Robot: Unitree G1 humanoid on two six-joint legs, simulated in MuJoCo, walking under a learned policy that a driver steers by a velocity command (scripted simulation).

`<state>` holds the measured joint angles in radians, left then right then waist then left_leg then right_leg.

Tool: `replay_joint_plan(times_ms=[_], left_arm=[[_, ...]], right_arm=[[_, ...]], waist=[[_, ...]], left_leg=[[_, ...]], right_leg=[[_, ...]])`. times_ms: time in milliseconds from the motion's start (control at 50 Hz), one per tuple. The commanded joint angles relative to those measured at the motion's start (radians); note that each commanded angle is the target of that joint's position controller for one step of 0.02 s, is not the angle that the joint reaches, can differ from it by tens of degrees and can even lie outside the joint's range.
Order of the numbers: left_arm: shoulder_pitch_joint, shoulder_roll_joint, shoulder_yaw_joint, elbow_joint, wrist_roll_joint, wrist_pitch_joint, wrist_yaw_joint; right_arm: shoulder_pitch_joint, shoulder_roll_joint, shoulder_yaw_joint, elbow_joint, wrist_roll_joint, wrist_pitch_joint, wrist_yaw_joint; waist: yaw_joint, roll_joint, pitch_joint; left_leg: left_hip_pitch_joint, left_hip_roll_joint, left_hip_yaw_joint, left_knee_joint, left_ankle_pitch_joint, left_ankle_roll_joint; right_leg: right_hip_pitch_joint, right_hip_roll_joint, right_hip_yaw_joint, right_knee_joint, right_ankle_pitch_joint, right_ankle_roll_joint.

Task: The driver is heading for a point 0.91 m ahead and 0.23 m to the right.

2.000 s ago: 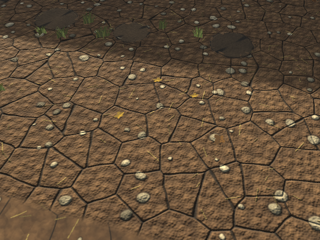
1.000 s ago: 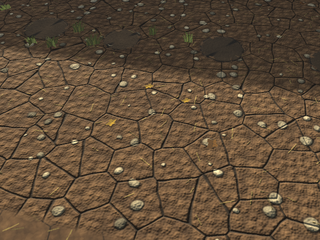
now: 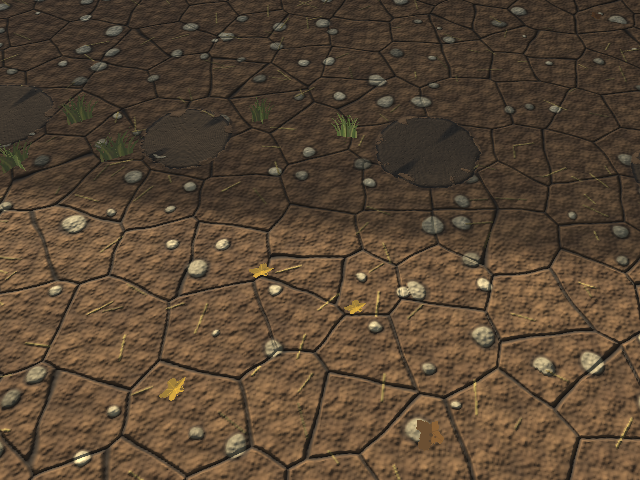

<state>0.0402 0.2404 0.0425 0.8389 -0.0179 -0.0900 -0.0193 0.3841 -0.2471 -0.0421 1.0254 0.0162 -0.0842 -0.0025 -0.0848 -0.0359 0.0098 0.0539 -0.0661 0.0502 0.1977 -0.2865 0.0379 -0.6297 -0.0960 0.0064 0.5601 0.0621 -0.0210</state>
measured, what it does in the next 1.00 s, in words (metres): walks ahead: right foot, then left foot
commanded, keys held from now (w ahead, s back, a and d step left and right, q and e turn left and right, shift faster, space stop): w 0.52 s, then w+e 0.48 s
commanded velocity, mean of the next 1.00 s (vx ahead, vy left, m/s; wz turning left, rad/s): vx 0.50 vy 0.00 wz -0.17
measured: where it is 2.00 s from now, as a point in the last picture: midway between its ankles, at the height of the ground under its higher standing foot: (368, 284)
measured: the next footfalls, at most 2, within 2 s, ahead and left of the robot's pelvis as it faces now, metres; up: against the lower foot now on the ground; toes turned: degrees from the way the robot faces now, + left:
right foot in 0.08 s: +0.24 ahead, -0.13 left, +0.00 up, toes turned -3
left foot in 0.62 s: +0.55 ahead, +0.11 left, +0.00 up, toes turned +1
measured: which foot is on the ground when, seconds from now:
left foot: down 0.00-0.10, up 0.12-0.60, down 0.62-1.00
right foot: up 0.00-0.06, down 0.08-0.64, up 0.66-1.00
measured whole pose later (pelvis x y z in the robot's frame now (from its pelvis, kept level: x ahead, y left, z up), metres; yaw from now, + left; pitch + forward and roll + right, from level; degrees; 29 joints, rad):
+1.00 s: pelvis +0.56 +0.01 +0.00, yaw -11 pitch +1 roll +2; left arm 0.15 0.26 0.09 0.85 -0.02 -0.04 -0.01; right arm 0.31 -0.24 -0.07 0.99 -0.01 -0.10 -0.02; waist -0.06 -0.03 0.01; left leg 0.01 -0.03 0.23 0.22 -0.25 0.03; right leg -0.70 -0.13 0.05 0.82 0.01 -0.03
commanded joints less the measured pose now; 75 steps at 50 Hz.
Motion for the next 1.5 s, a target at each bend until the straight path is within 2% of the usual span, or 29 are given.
replay_joint_plan(times_ms=[20, 80, 100, 120, 140, 160, 200, 280, 420, 520, 580, 620, 640, 660, 680, 700, 720, 780, 860, 1060, 1120, 1160, 1180, 1200, 1220, 1240, 1300, 1400, 1500], left_arm=[[-0.095, 0.086, 0.014, -0.095, -0.004, -0.022, -0.018], [0.251, 0.196, 0.068, -0.004, 0.0, -0.025, -0.01], [0.409, 0.301, 0.093, 0.024, 0.024, -0.021, -0.003], [0.442, 0.267, 0.084, 0.041, 0.013, -0.015, -0.007], [0.377, 0.196, 0.058, 0.031, 0.007, -0.015, -0.007], [0.288, 0.158, 0.047, 0.008, 0.01, -0.015, -0.002], [0.176, 0.103, 0.029, -0.007, 0.024, -0.021, -0.008], [0.2, 0.122, 0.035, 0.025, 0.023, -0.031, -0.009], [0.306, 0.154, 0.042, 0.074, 0.01, -0.016, 0.022], [0.382, 0.164, 0.05, 0.122, 0.0, 0.004, 0.028], [0.365, 0.181, 0.058, 0.125, -0.005, 0.02, 0.034], [0.328, 0.157, 0.046, 0.105, 0.003, 0.027, 0.034], [0.344, 0.107, 0.025, 0.075, 0.026, 0.026, 0.034], [0.48, -0.017, -0.004, 0.081, 0.002, 0.006, 0.026], [0.406, 0.114, 0.025, 0.091, -0.024, -0.008, 0.027], [0.321, 0.153, 0.039, 0.063, -0.037, -0.014, 0.029], [0.285, 0.141, 0.041, 0.059, -0.032, -0.011, 0.037], [0.308, 0.081, 0.05, 0.062, -0.021, 0.024, 0.037], [0.241, 0.063, 0.055, 0.019, -0.012, 0.053, 0.034], [-0.047, 0.038, 0.03, -0.118, -0.004, 0.045, -0.027], [-0.013, 0.078, 0.049, -0.146, -0.007, 0.05, -0.041], [0.192, 0.151, 0.089, -0.108, -0.013, 0.054, -0.037], [0.359, 0.226, 0.127, -0.065, -0.012, 0.059, -0.018], [0.375, 0.338, 0.147, -0.053, -0.016, 0.06, -0.003], [0.391, 0.309, 0.127, -0.09, 0.001, 0.042, -0.009], [0.369, 0.234, 0.105, -0.086, 0.01, 0.028, -0.013], [0.183, 0.129, 0.072, -0.127, 0.009, 0.011, -0.009], [0.19, 0.175, 0.074, -0.123, 0.018, 0.012, 0.023], [0.251, 0.163, 0.066, -0.092, 0.011, 0.038, 0.043]], right_arm=[[0.037, -0.174, -0.039, -0.019, 0.004, 0.012, -0.009], [-0.011, -0.154, -0.028, -0.045, -0.009, 0.026, -0.008], [0.083, -0.059, 0.003, -0.071, -0.021, 0.013, -0.001], [0.117, -0.017, 0.019, -0.052, -0.007, -0.013, 0.007], [0.028, -0.133, -0.011, -0.071, 0.02, -0.035, 0.012], [-0.063, -0.155, -0.016, -0.099, 0.035, -0.046, 0.012], [-0.108, -0.135, -0.026, -0.102, 0.011, -0.034, 0.0], [-0.091, -0.07, -0.023, -0.101, -0.002, 0.009, -0.005], [-0.351, -0.051, -0.016, -0.18, -0.007, -0.002, 0.009], [-0.469, -0.064, -0.011, -0.23, 0.003, -0.012, 0.033], [-0.42, -0.105, -0.027, -0.233, 0.003, -0.026, 0.042], [-0.146, -0.188, -0.071, -0.156, -0.002, -0.032, 0.029], [0.035, -0.272, -0.091, -0.128, -0.017, -0.03, 0.017], [0.056, -0.3, -0.093, -0.109, -0.021, -0.023, 0.024], [0.02, -0.193, -0.066, -0.124, -0.013, -0.025, 0.024], [-0.061, -0.147, -0.053, -0.138, -0.01, -0.029, 0.02], [-0.137, -0.122, -0.044, -0.149, -0.014, -0.033, 0.02], [-0.207, -0.073, -0.036, -0.137, -0.032, -0.04, 0.021], [-0.184, -0.114, -0.051, -0.114, -0.034, -0.044, 0.001], [-0.065, -0.173, -0.069, -0.088, -0.01, 0.002, -0.024], [-0.094, -0.212, -0.08, -0.103, 0.002, 0.022, -0.028], [-0.134, -0.234, -0.084, -0.118, 0.01, 0.037, -0.031], [-0.137, -0.222, -0.078, -0.131, 0.004, 0.033, -0.032], [-0.07, -0.069, -0.036, -0.182, -0.038, 0.012, -0.02], [-0.11, -0.089, -0.027, -0.214, -0.004, -0.037, -0.005], [-0.222, -0.143, -0.042, -0.244, 0.035, -0.066, 0.007], [-0.216, -0.161, -0.055, -0.222, -0.006, -0.068, -0.003], [-0.232, -0.104, -0.046, -0.238, -0.033, -0.011, -0.013], [-0.361, -0.085, -0.029, -0.27, -0.022, -0.014, 0.009]], waist=[[0.032, 0.09, 0.067], [0.206, 0.099, -0.161], [0.2, -0.086, -0.342], [0.192, -0.234, -0.446], [0.197, -0.155, -0.317], [0.177, -0.1, -0.192], [0.109, -0.017, -0.066], [0.06, -0.022, -0.014], [0.126, -0.018, 0.047], [0.152, -0.021, 0.082], [0.099, -0.043, 0.047], [-0.033, -0.031, -0.125], [-0.077, 0.113, -0.296], [0.0, 0.376, -0.41], [-0.033, 0.239, -0.323], [-0.019, 0.194, -0.188], [0.015, 0.115, -0.122], [0.082, 0.144, -0.042], [0.093, 0.097, 0.017], [0.011, 0.065, 0.1], [0.066, 0.114, 0.042], [0.192, 0.127, -0.074], [0.269, 0.068, -0.16], [0.169, -0.202, -0.21], [0.18, -0.155, -0.373], [0.211, -0.078, -0.266], [0.091, 0.032, -0.09], [0.058, 0.016, -0.045], [0.131, -0.045, -0.076]], left_leg=[[0.032, 0.33, -0.138, 0.023, 0.405, 0.142], [-0.084, 0.237, -0.055, 0.439, 0.719, 0.079], [-0.452, 0.118, -0.003, 0.838, 0.365, 0.016], [-0.685, -0.003, -0.099, 1.071, -0.259, -0.009], [-0.791, 0.066, -0.175, 1.16, -0.248, 0.015], [-0.813, 0.119, -0.146, 1.147, -0.163, 0.029], [-0.718, 0.198, -0.125, 1.008, -0.029, 0.023], [-0.668, 0.221, -0.11, 0.881, 0.063, -0.005], [-0.697, 0.178, -0.059, 0.462, 0.396, -0.031], [-0.731, 0.157, -0.065, 0.34, 0.34, -0.003], [-0.606, 0.121, -0.055, 0.294, 0.227, 0.026], [-0.196, 0.103, -0.04, 0.295, 0.242, 0.073], [0.117, 0.32, -0.28, 0.316, 0.233, 0.132], [0.372, 0.504, -0.72, 0.169, 0.034, 0.268], [0.292, 0.464, -0.694, 0.117, -0.064, 0.222], [0.159, 0.438, -0.531, 0.099, -0.029, 0.172], [0.018, 0.405, -0.423, 0.067, 0.056, 0.149], [-0.185, 0.336, -0.211, -0.025, 0.175, 0.126], [-0.203, 0.335, -0.068, -0.073, 0.298, 0.143], [0.017, 0.361, 0.141, -0.025, 0.456, 0.109], [0.071, 0.371, 0.184, 0.129, 0.859, 0.079], [0.02, 0.341, 0.21, 0.427, 1.034, 0.045], [-0.171, 0.299, 0.213, 0.699, 0.826, -0.001], [-0.615, 0.121, 0.176, 1.063, -0.084, -0.062], [-0.784, 0.02, -0.089, 1.24, -0.325, -0.062], [-0.891, 0.078, -0.146, 1.237, -0.238, -0.031], [-0.729, 0.188, -0.146, 0.995, -0.059, -0.017], [-0.62, 0.164, -0.075, 0.76, 0.079, -0.09], [-0.521, 0.097, -0.053, 0.426, 0.419, -0.073]], right_leg=[[-0.009, 0.02, -0.007, -0.052, -0.091, -0.033], [0.51, 0.06, -0.033, -0.053, -0.104, -0.113], [0.937, -0.204, 0.346, -0.046, -0.155, -0.248], [1.082, -0.327, 0.733, -0.225, -0.298, -0.342], [0.989, -0.288, 0.648, -0.254, -0.36, -0.285], [0.838, -0.251, 0.492, -0.271, -0.305, -0.246], [0.577, -0.17, 0.296, -0.342, -0.145, -0.207], [0.453, -0.133, 0.171, -0.43, -0.039, -0.223], [0.491, -0.083, 0.041, -0.464, -0.04, -0.178], [0.655, -0.15, 0.051, -0.404, -0.027, -0.169], [0.697, -0.172, 0.091, -0.302, 0.132, -0.147], [0.578, -0.083, 0.042, 0.004, 0.288, -0.1], [0.356, 0.006, -0.013, 0.342, -0.051, -0.058], [0.007, 0.157, 0.038, 0.633, -0.651, -0.013], [-0.082, 0.099, 0.143, 0.738, -0.644, -0.022], [-0.129, 0.053, 0.121, 0.742, -0.546, -0.034], [-0.083, 0.004, 0.104, 0.707, -0.453, -0.031], [0.04, -0.054, 0.105, 0.617, -0.337, -0.029], [-0.054, -0.063, 0.109, 0.525, -0.212, -0.013], [-0.11, -0.014, -0.042, 0.115, -0.076, -0.038], [0.024, 0.062, -0.118, 0.095, -0.214, -0.087], [0.31, 0.145, -0.153, 0.04, -0.23, -0.143], [0.604, 0.13, -0.058, -0.017, -0.192, -0.187], [0.921, -0.123, 0.44, -0.07, -0.262, -0.332], [1.042, -0.253, 0.855, -0.251, -0.395, -0.445], [0.997, -0.227, 0.734, -0.285, -0.339, -0.381], [0.603, -0.112, 0.41, -0.295, -0.076, -0.289], [0.399, -0.045, 0.174, -0.289, 0.462, -0.253], [0.429, 0.006, 0.108, -0.252, 0.351, -0.16]])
